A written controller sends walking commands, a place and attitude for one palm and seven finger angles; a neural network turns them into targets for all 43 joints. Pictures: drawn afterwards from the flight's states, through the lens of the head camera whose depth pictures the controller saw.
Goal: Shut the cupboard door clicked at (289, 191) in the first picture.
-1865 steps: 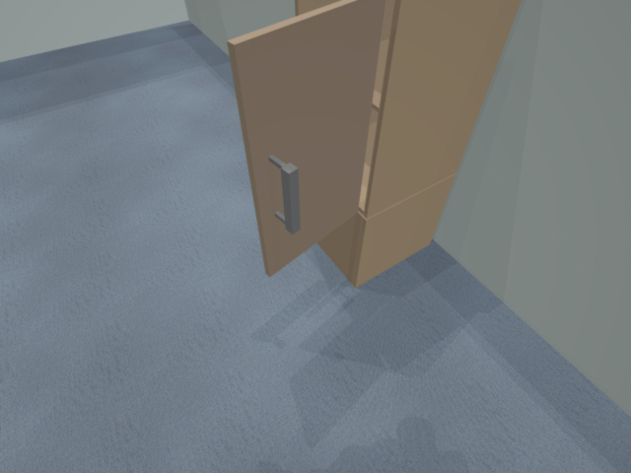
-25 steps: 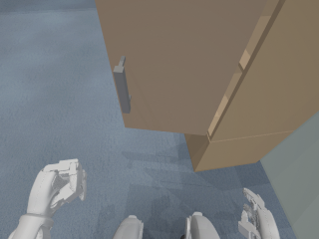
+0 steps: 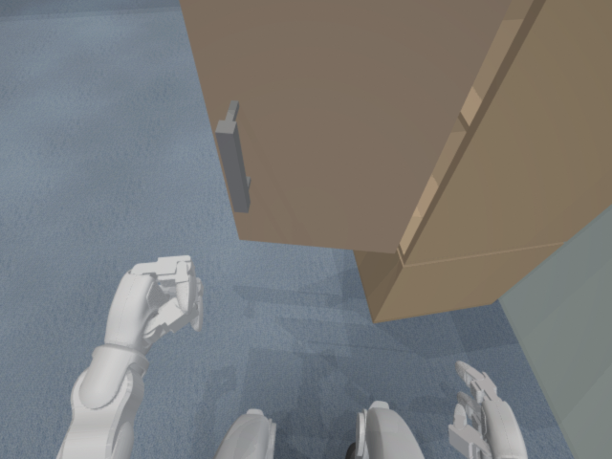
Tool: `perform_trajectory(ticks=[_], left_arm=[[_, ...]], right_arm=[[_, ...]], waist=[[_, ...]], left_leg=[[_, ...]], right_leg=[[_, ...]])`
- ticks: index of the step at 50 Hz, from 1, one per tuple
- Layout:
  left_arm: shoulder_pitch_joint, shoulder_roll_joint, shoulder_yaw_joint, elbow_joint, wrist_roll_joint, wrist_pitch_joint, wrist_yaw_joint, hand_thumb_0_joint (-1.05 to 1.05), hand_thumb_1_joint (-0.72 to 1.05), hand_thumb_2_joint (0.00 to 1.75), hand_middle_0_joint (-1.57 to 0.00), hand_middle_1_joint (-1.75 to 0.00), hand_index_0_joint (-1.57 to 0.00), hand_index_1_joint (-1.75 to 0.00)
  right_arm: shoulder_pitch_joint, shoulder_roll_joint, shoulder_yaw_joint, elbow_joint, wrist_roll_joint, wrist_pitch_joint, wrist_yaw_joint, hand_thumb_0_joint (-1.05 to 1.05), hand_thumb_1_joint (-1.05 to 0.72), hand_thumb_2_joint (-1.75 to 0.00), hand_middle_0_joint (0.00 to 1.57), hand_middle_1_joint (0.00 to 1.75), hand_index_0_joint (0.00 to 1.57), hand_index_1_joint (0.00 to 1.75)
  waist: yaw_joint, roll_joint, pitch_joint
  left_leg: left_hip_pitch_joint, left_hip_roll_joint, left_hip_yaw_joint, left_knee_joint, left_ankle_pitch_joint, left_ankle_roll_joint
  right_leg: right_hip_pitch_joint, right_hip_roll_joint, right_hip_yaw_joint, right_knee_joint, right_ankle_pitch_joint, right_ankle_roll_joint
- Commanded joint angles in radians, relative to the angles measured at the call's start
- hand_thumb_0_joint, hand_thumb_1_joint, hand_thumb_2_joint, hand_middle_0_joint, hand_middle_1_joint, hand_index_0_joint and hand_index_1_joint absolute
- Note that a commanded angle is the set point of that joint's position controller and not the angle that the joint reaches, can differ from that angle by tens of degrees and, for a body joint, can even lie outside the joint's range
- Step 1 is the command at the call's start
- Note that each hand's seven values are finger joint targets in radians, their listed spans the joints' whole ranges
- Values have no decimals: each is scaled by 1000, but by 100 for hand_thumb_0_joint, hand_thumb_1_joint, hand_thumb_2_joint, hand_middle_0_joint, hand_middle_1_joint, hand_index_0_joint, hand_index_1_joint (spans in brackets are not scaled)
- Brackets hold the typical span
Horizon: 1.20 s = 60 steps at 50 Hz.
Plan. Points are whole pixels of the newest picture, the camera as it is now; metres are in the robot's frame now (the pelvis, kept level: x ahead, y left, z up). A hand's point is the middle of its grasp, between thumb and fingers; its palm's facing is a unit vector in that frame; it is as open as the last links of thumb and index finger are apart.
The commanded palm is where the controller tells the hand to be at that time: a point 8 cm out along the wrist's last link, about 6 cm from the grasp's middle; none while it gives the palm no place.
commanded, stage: bring the fist close to the handle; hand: left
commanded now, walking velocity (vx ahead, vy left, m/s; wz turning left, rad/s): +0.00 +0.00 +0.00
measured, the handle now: (238, 161) +0.52 +0.13 +0.05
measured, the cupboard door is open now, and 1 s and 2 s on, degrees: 75 75 63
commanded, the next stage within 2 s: push the door shut along its arc in 1.06 s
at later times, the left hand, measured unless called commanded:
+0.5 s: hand (239, 240) +0.38 +0.11 +0.05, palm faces -0.09 -1.00 -0.02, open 3.1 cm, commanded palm +0.37 +0.16 +0.05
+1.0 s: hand (252, 214) +0.42 +0.10 +0.05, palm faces -0.05 -1.00 -0.02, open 3.1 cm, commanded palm +0.40 +0.15 +0.05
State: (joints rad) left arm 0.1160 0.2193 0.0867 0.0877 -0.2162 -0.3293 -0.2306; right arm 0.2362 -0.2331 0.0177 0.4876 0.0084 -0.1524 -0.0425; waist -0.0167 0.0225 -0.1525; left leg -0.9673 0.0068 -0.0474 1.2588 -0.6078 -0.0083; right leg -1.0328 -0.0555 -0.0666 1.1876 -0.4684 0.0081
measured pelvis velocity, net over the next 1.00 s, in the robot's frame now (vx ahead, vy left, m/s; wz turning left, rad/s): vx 0.00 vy -0.01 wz -0.02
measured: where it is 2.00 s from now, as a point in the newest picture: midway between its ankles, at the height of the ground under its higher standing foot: outside the picture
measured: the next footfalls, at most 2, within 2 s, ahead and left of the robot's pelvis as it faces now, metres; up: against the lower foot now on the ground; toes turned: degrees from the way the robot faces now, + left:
none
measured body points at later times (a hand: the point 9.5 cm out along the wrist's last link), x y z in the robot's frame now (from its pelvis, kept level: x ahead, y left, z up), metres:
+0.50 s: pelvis +0.01 +0.00 +0.01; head +0.10 -0.01 +0.45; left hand +0.38 +0.16 +0.05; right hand +0.14 -0.25 -0.10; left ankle +0.00 +0.12 -0.63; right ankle +0.06 -0.13 -0.63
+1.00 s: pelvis +0.00 -0.01 +0.01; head +0.11 -0.02 +0.45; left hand +0.42 +0.15 +0.05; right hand +0.07 -0.27 -0.11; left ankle +0.00 +0.12 -0.63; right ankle +0.06 -0.13 -0.63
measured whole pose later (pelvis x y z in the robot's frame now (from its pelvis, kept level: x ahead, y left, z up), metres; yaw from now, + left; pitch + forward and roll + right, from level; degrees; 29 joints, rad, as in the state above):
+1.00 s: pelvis +0.00 -0.01 +0.01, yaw -1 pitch +20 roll +1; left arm -0.50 0.18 0.17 0.78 -0.12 -0.49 -0.08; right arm 0.31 -0.24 -0.01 0.61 -0.02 -0.03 0.01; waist -0.09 0.01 -0.13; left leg -0.95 0.01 0.00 1.16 -0.55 -0.02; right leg -1.05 -0.04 -0.03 1.12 -0.42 0.00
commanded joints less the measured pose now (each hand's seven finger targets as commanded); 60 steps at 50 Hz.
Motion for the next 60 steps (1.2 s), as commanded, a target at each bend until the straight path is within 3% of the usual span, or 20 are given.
perform_trajectory(ticks=[1, 9, 11, 15, 17, 20, 26, 33, 36, 37, 40, 44, 45, 48, 51, 52, 54, 56, 58, 60], left_arm=[[-176, 87, 64, -165, -4, -60, 42, 0, 90, 90, -130, -150, -130, -150], [-366, 59, 29, -16, 30, -91, 85, 0, 90, 90, -130, -150, -130, -150], [-430, 73, 45, 5, 32, -101, 89, 0, 90, 90, -130, -150, -130, -150], [-484, 57, 24, 25, 44, -119, 103, 0, 90, 90, -130, -150, -130, -150], [-515, 30, 6, 60, 49, -118, 112, 0, 90, 90, -130, -150, -130, -150], [-586, 60, 41, 160, 56, -116, 129, 0, 90, 90, -130, -150, -130, -150], [-749, 73, 69, 243, 69, -155, 148, 0, 90, 90, -130, -150, -130, -150], [-931, 43, 52, 428, 86, -177, 155, 0, 90, 90, -130, -150, -130, -150], [-905, 98, 117, 463, 90, -184, 159, 0, 90, 90, -130, -150, -130, -150], [-890, 77, 107, 473, 87, -185, 158, 0, 90, 90, -130, -150, -130, -150], [-885, 111, 136, 459, 84, -201, 157, 0, 90, 90, -130, -150, -130, -150], [-931, 94, 119, 476, 88, -218, 159, 0, 90, 90, -130, -150, -130, -150], [-955, 124, 138, 460, 90, -228, 161, 0, 90, 90, -130, -150, -130, -150], [-985, 95, 111, 467, 89, -243, 155, 0, 90, 90, -130, -150, -130, -150], [-981, 128, 135, 481, 90, -251, 149, 0, 90, 90, -130, -150, -130, -150], [-972, 84, 103, 498, 89, -246, 143, 0, 90, 90, -130, -150, -130, -150], [-997, 86, 105, 522, 87, -242, 142, 0, 90, 90, -130, -150, -130, -150], [-988, 114, 127, 509, 87, -245, 141, 0, 90, 90, -130, -150, -130, -150], [-975, 80, 106, 518, 83, -240, 140, 0, 90, 90, -130, -150, -130, -150], [-995, 119, 122, 512, 90, -242, 134, 0, 90, 90, -130, -150, -130, -150]], right_arm=[[1, -136, -57, -139, -1, -37, -6, 0, -90, -90, 20, 30, 20, 30], [22, -142, -62, -100, -5, -12, 2, 0, -90, -90, 20, 30, 20, 30], [26, -143, -62, -91, -7, -3, 2, 0, -90, -90, 20, 30, 20, 30], [38, -141, -67, -81, -9, 8, 9, 0, -90, -90, 20, 30, 20, 30], [47, -137, -70, -70, -10, 16, 14, 0, -90, -90, 20, 30, 20, 30], [59, -143, -68, -52, -12, 33, 14, 0, -90, -90, 20, 30, 20, 30], [64, -138, -69, -32, -17, 50, 16, 0, -90, -90, 20, 30, 20, 30], [103, -141, -74, 12, -20, 63, 26, 0, -90, -90, 20, 30, 20, 30], [115, -147, -76, 4, -23, 73, 30, 0, -90, -90, 20, 30, 20, 30], [113, -142, -77, 0, -24, 75, 34, 0, -90, -90, 20, 30, 20, 30], [123, -145, -77, -8, -23, 83, 38, 0, -90, -90, 20, 30, 20, 30], [123, -145, -79, 4, -23, 87, 39, 0, -90, -90, 20, 30, 20, 30], [125, -149, -79, 3, -23, 86, 34, 0, -90, -90, 20, 30, 20, 30], [122, -147, -82, 17, -25, 83, 33, 0, -90, -90, 20, 30, 20, 30], [126, -151, -81, 22, -25, 82, 31, 0, -90, -90, 20, 30, 20, 30], [123, -146, -79, 21, -25, 82, 32, 0, -90, -90, 20, 30, 20, 30], [127, -150, -81, 27, -25, 83, 32, 0, -90, -90, 20, 30, 20, 30], [127, -153, -82, 24, -25, 83, 32, 0, -90, -90, 20, 30, 20, 30], [125, -149, -82, 22, -26, 84, 35, 0, -90, -90, 20, 30, 20, 30], [132, -156, -81, 17, -25, 86, 33, 0, -90, -90, 20, 30, 20, 30]], waist=[[-7, 4, -311], [-31, -18, -286], [-32, -33, -312], [-28, 28, -357], [-35, 10, -366], [-48, -40, -327], [-49, -16, -388], [-93, -44, -377], [-62, -35, -422], [-60, -29, -427], [-51, -41, -435], [-75, -65, -396], [-73, -57, -397], [-84, -39, -394], [-73, -29, -416], [-78, -25, -407], [-88, -46, -383], [-76, -24, -420], [-78, -24, -406], [-80, -26, -413]], left_leg=[[95, -27, 23, -233, 310, 16], [104, -21, 26, -247, 289, 13], [104, -23, 27, -245, 305, 16], [157, -19, 30, -249, 381, 10], [161, -16, 32, -247, 402, 8], [114, -19, 36, -246, 358, 12], [113, -23, 50, -245, 349, 14], [96, -20, 48, -238, 332, 13], [88, -25, 56, -246, 353, 14], [86, -27, 63, -247, 350, 14], [82, -28, 62, -252, 361, 16], [59, -26, 70, -255, 283, 20], [66, -26, 63, -256, 287, 22], [82, -24, 67, -258, 274, 19], [81, -26, 64, -260, 279, 20], [83, -27, 67, -258, 282, 21], [73, -26, 63, -259, 266, 20], [93, -24, 62, -258, 294, 19], [98, -24, 64, -260, 297, 18], [94, -24, 55, -257, 312, 19]], right_leg=[[330, 39, 16, -154, 179, -28], [311, 35, 18, -171, 169, -28], [337, 34, 25, -170, 194, -29], [341, 35, 19, -153, 266, -35], [348, 33, 20, -154, 297, -30], [357, 35, 28, -168, 274, -27], [384, 29, 47, -169, 292, -26], [350, 34, 44, -173, 292, -23], [397, 35, 51, -167, 322, -26], [404, 34, 54, -172, 325, -25], [432, 38, 56, -173, 342, -27], [405, 35, 68, -202, 265, -18], [401, 37, 66, -199, 262, -22], [382, 35, 65, -202, 250, -20], [392, 34, 65, -194, 254, -23], [385, 36, 64, -196, 261, -23], [372, 35, 61, -201, 242, -20], [376, 36, 60, -189, 266, -24], [371, 36, 56, -193, 270, -23], [375, 39, 53, -180, 286, -27]])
